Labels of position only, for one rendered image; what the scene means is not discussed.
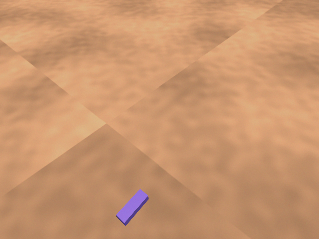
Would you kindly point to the carton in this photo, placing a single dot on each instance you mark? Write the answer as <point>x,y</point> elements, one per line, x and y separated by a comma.
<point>132,207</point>

